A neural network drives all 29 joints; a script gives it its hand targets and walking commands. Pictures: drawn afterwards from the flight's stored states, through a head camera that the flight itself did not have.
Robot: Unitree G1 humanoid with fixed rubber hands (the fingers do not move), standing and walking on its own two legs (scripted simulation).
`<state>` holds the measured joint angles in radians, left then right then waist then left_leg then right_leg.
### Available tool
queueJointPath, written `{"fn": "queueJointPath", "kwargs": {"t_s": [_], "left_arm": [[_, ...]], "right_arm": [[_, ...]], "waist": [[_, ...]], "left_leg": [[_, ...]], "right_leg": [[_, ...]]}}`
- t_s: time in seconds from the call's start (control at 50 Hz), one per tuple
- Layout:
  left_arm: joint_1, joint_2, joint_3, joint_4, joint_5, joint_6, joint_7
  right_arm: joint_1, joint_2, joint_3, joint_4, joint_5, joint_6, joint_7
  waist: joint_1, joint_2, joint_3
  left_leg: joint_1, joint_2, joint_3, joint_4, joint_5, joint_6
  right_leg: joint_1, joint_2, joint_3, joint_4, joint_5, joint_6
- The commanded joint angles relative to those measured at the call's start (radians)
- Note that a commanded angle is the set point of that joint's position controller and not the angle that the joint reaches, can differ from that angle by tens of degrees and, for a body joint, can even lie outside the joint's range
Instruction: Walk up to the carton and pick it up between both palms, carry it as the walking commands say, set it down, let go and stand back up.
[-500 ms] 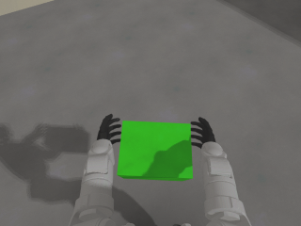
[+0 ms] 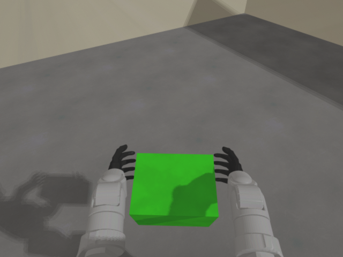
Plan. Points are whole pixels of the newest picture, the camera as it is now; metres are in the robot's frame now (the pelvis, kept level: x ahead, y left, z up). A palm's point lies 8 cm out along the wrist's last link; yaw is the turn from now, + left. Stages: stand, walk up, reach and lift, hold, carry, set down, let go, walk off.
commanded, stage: reach and lift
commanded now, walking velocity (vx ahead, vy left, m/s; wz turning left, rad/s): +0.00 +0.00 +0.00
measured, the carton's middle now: (174, 191) +0.31 +0.02 -0.05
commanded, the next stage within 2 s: hold in 1.44 s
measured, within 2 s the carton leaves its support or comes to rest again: neither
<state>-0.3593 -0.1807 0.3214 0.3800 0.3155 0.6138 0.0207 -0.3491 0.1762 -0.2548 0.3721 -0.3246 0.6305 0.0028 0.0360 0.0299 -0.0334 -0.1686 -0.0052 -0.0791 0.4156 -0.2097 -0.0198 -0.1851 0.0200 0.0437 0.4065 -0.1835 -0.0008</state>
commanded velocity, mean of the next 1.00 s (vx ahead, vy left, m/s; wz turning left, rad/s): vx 0.00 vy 0.00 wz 0.00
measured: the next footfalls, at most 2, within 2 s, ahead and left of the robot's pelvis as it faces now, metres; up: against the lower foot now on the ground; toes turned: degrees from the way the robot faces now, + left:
none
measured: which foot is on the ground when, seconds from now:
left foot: down 0.00-1.00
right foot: down 0.00-1.00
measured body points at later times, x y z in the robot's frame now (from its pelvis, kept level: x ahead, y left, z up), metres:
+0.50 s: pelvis -0.01 +0.00 +0.00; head -0.05 +0.00 +0.45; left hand +0.31 +0.15 +0.06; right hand +0.31 -0.14 +0.05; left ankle +0.01 +0.13 -0.74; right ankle +0.02 -0.12 -0.74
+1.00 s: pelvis +0.00 +0.01 +0.00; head -0.04 +0.01 +0.45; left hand +0.32 +0.15 +0.05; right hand +0.31 -0.14 +0.05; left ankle +0.01 +0.13 -0.74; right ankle +0.02 -0.12 -0.74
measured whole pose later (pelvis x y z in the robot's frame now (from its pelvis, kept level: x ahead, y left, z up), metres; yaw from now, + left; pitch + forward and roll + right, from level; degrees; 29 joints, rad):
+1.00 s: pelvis +0.00 +0.01 +0.00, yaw +0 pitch -7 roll +0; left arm -0.35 -0.18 0.26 0.31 0.32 0.74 0.02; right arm -0.34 0.17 -0.24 0.29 -0.33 0.75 0.00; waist -0.01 0.02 0.01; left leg -0.04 -0.01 -0.07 0.36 -0.20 -0.01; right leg -0.06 0.01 0.06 0.34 -0.17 0.01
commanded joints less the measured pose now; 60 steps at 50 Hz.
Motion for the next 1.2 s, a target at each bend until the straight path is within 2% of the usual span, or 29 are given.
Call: {"fn": "queueJointPath", "kwargs": {"t_s": [0.0, 0.16, 0.28, 0.6, 0.96, 1.18], "left_arm": [[-0.439, -1.018, -0.520, 0.028, -0.235, 0.030, -0.259], [-0.490, -0.999, -0.494, 0.016, -0.233, 0.102, -0.254], [-0.537, -0.971, -0.444, 0.048, -0.208, 0.112, -0.255], [-0.580, -0.948, -0.467, 0.043, -0.218, 0.082, -0.264], [-0.425, -0.947, -0.549, -0.071, -0.258, 0.102, -0.254], [-0.367, -0.951, -0.572, -0.116, -0.268, 0.110, -0.248]], "right_arm": [[-0.496, 0.921, 0.532, -0.013, 0.244, -0.010, 0.269], [-0.537, 0.890, 0.483, -0.011, 0.231, 0.055, 0.271], [-0.583, 0.881, 0.430, 0.020, 0.212, 0.072, 0.270], [-0.600, 0.918, 0.433, 0.031, 0.230, 0.069, 0.257], [-0.428, 0.899, 0.504, -0.082, 0.264, 0.094, 0.248], [-0.379, 0.892, 0.537, -0.139, 0.278, 0.103, 0.248]], "waist": [[0.002, -0.011, -0.225], [-0.014, -0.012, -0.127], [-0.024, -0.014, -0.103], [-0.035, -0.028, -0.192], [-0.049, -0.019, -0.184], [-0.054, -0.019, -0.154]], "left_leg": [[0.042, -0.085, 0.006, -0.075, 0.155, 0.011], [0.068, -0.079, 0.003, -0.119, 0.065, 0.007], [0.039, -0.080, 0.009, -0.121, 0.010, 0.008], [0.053, -0.082, 0.019, -0.096, 0.061, 0.012], [0.111, -0.084, -0.001, -0.111, 0.203, 0.007], [0.107, -0.084, -0.008, -0.120, 0.181, 0.010]], "right_leg": [[0.188, 0.071, 0.029, -0.052, 0.140, -0.002], [0.200, 0.072, 0.019, -0.085, 0.062, -0.010], [0.200, 0.070, 0.018, -0.089, 0.035, -0.009], [0.206, 0.068, 0.025, -0.079, 0.097, 0.012], [0.239, 0.072, 0.026, -0.088, 0.208, 0.015], [0.243, 0.075, 0.024, -0.091, 0.179, 0.011]]}}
